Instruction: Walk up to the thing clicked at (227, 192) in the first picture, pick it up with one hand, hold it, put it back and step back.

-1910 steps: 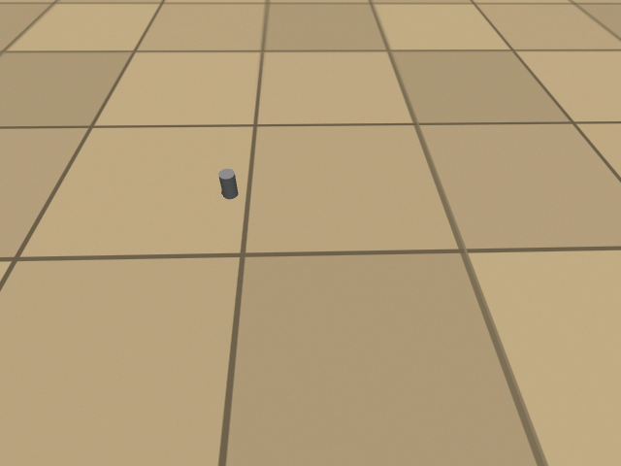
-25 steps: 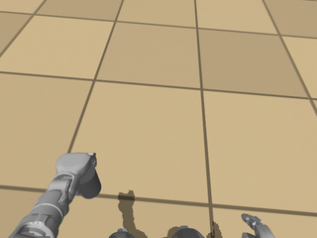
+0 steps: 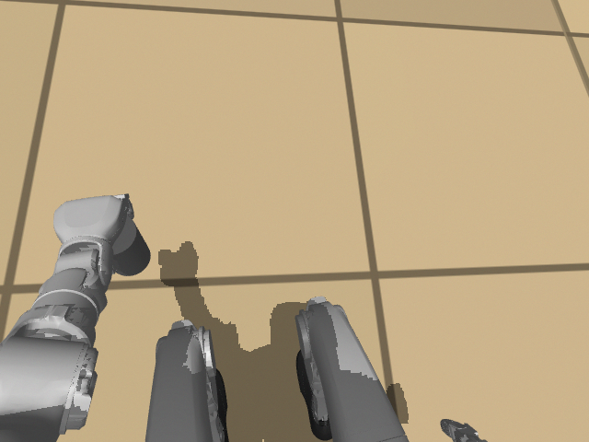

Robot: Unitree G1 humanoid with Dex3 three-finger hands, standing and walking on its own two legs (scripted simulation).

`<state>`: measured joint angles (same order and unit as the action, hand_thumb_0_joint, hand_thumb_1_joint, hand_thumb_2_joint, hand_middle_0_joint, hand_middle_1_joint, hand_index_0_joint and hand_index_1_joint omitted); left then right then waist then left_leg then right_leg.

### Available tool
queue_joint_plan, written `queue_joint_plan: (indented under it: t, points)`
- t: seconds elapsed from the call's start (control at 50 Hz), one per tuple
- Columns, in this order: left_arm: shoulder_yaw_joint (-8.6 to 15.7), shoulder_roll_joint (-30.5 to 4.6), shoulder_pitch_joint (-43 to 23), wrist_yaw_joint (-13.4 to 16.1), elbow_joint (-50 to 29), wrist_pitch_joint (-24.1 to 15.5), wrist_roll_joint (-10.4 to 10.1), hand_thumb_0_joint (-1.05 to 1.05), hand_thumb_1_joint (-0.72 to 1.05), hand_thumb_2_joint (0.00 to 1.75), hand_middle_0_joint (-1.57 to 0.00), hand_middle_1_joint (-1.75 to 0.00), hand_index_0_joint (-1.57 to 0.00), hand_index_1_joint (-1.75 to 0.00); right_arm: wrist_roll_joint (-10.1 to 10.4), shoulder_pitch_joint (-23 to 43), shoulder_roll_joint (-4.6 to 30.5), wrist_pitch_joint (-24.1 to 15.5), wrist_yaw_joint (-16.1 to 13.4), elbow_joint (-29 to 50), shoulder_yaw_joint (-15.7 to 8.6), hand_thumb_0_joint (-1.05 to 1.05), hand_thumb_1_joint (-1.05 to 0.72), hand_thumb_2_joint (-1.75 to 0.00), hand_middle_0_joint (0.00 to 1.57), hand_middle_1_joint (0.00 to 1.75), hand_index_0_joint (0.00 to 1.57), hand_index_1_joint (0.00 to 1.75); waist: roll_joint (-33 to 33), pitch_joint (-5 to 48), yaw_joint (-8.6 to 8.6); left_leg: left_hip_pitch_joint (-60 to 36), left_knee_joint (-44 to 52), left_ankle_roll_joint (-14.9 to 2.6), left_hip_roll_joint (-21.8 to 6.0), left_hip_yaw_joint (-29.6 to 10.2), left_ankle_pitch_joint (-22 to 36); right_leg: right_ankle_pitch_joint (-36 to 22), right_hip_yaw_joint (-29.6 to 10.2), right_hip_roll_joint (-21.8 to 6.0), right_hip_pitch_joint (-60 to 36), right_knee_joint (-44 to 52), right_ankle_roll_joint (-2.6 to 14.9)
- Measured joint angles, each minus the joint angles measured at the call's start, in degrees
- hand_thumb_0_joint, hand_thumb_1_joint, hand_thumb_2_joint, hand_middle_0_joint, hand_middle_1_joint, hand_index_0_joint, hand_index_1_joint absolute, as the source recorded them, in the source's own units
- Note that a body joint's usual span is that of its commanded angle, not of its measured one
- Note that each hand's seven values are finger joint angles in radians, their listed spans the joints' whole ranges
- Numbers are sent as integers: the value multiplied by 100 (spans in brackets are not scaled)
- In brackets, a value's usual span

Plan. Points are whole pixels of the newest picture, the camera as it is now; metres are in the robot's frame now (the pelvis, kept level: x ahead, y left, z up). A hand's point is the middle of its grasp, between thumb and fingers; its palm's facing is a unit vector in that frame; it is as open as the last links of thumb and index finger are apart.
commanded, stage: crouch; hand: left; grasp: from above
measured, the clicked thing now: (121, 246) +0.44 +0.20 -0.21
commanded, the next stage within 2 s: lower in 0.98 s
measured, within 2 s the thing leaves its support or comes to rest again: rests again in 1.54 s
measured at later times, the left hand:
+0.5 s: hand (130, 243) +0.46 +0.20 -0.27, palm faces -0.45 -0.03 -0.89, open 9.8 cm
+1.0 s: hand (142, 248) +0.47 +0.20 -0.33, palm faces -0.45 -0.02 -0.89, open 9.8 cm
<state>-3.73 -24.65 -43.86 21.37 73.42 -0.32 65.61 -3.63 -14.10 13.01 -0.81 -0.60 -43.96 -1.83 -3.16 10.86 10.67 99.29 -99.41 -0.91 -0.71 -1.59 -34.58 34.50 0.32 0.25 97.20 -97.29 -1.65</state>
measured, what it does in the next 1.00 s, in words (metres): lowers itself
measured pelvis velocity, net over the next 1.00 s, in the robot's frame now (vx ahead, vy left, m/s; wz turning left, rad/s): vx -0.01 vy -0.01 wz -0.05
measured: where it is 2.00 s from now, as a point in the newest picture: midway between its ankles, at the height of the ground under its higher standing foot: (268, 420)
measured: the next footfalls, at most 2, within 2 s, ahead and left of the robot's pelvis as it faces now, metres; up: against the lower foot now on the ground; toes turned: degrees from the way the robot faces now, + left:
none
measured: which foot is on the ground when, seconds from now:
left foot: down 0.00-1.00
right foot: down 0.00-1.00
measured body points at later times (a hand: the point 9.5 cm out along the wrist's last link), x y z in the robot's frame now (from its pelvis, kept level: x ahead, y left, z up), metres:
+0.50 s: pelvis +0.01 -0.01 -0.09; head +0.24 +0.03 +0.29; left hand +0.48 +0.20 -0.22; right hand +0.06 -0.29 -0.21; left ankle +0.07 +0.11 -0.50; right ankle +0.08 -0.14 -0.50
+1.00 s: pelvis -0.01 -0.01 -0.15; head +0.24 +0.02 +0.22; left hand +0.49 +0.20 -0.28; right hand +0.00 -0.28 -0.26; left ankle +0.07 +0.11 -0.50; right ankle +0.08 -0.14 -0.50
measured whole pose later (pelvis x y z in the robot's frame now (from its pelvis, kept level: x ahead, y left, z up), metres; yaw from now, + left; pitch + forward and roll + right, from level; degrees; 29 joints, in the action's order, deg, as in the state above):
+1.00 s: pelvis -0.01 -0.01 -0.15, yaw -3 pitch +38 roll -5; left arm 2.8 -34.1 -55.7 25.4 83.5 -4.9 70.6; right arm -7.6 -11.2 14.5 -4.1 6.3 -43.5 1.8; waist -0.7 5.3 15.4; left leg 126.8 -128.1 0.2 -1.0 -5.0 -39.1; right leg 38.5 2.9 1.4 124.1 -124.9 -1.1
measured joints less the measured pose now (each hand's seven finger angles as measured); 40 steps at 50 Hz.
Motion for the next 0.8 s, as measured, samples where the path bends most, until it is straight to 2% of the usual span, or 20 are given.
queue_joint_plan:
  t: [0.12, 0.34, 0.48, 0.66, 0.8]
  points:
    - [129, -70, -81, 18, 78, -211, 109, -4, 3, 59, -86, -73, -64, -67, -70, 135, -26, -117, 101, 42, 124, 0, -90, -90, 21, 30, 20, 30, 5, 48, 59, 709, -618, 22, 30, -58, -160, 190, 45, -19, 682, -622, 6]
    - [319, -313, -373, 344, 193, -326, 365, -5, 0, 64, -87, -73, -65, -67, -263, 410, 112, -313, 353, 170, 190, 0, -91, -90, 21, 30, 20, 30, 151, -29, 174, 1480, -1398, 117, 50, -212, -416, 473, 178, -20, 1414, -1390, 77]
    - [435, -493, -654, 364, 399, -264, 343, -5, -1, 65, -87, -73, -65, -68, -319, 479, 186, -336, 499, 250, 180, 0, -91, -91, 21, 30, 20, 30, 190, -170, 221, 1760, -1798, 140, 5, -280, -533, 549, 232, 35, 1699, -1753, 97]
    - [496, -660, -868, 231, 598, -315, 299, -5, 0, 64, -87, -73, -64, -67, -339, 423, 165, -306, 633, 233, 220, 0, -92, -91, 21, 30, 20, 30, 191, -373, 288, 2109, -2221, 135, -30, -318, -554, 529, 256, 84, 2052, -2137, 84]
    - [609, -755, -900, 252, 647, -469, 414, -5, 1, 62, -87, -73, -65, -67, -351, 324, 145, -284, 682, 163, 261, 0, -92, -91, 21, 30, 20, 30, 209, -466, 367, 2413, -2536, 121, -31, -319, -509, 475, 245, 98, 2354, -2441, 63]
